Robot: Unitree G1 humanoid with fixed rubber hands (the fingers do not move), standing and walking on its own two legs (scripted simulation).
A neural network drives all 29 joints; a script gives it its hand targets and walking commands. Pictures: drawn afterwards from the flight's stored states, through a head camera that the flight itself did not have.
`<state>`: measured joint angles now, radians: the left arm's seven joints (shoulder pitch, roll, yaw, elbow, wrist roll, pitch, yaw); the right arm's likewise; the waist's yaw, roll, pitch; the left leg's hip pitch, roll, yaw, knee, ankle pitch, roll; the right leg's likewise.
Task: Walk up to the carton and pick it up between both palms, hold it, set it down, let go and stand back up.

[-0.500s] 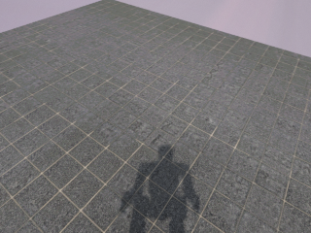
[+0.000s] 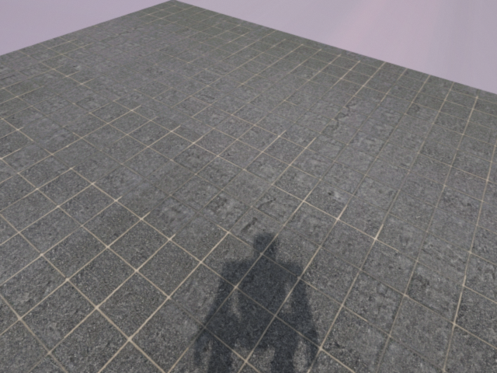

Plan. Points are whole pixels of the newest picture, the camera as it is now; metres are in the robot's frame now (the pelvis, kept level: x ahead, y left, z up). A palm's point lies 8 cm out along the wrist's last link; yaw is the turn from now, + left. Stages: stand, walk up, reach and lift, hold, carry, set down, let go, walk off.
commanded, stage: stand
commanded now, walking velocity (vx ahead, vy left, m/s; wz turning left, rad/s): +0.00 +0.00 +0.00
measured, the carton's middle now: out of the picture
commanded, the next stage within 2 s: walk up in 0.04 s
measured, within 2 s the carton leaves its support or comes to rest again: neither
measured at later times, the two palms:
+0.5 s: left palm out of the picture -0.06 +0.26 -0.16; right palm out of the picture +0.06 -0.21 -0.14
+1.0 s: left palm out of the picture -0.05 +0.33 -0.14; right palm out of the picture +0.07 -0.14 -0.12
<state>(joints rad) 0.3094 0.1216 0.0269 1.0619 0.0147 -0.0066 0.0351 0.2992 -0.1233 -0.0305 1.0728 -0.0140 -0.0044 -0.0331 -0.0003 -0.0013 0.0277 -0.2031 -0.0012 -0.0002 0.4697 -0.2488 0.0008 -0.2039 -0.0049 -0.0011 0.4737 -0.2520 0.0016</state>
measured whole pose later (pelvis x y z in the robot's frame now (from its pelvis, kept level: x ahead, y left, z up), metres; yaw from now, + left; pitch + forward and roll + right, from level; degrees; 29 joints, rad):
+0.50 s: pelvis -0.02 +0.02 -0.01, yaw +11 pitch +0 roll -1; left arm 0.27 0.18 0.08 1.04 0.04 0.00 0.09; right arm 0.23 -0.18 -0.07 1.00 -0.03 0.03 -0.01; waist 0.01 -0.03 0.06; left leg -0.46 0.04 0.06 0.97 -0.51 0.00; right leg -0.27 -0.11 -0.16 0.57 -0.30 0.04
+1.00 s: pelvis -0.04 +0.07 +0.01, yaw +25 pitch +3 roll -3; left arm 0.12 0.21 0.07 0.96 0.01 0.05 0.03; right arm 0.31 -0.16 -0.06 0.94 -0.02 -0.01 -0.01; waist -0.03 -0.01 0.03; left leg -0.30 -0.07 -0.08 0.41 -0.16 0.08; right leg -0.49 -0.05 0.00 0.95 -0.32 0.07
